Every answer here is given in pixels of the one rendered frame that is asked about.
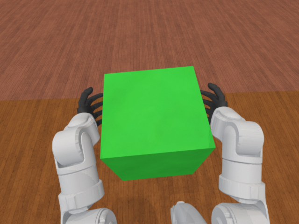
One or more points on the robot left upper arm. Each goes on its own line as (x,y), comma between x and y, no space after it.
(96,216)

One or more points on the robot right forearm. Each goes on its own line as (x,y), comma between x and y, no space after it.
(242,153)

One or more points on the robot left forearm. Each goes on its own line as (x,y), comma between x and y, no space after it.
(76,165)

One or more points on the robot right hand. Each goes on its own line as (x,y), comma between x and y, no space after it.
(218,100)

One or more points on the right robot thigh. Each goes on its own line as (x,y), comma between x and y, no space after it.
(184,213)

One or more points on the robot left hand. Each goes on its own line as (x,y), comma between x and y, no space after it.
(85,102)

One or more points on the robot right upper arm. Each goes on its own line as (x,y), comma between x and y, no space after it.
(237,213)

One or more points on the carton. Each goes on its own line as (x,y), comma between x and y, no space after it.
(154,123)

